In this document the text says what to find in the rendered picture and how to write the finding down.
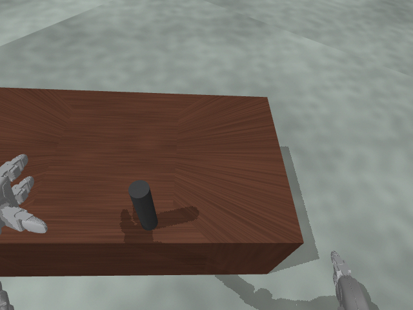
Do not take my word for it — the left robot arm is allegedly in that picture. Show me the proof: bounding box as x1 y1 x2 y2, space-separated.
0 226 14 310

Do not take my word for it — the can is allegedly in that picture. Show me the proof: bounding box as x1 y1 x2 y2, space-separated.
128 180 158 231

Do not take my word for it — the left robot hand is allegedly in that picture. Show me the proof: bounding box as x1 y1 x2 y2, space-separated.
0 154 48 233

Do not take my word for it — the right robot hand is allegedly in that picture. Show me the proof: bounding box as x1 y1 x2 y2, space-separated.
331 251 369 310

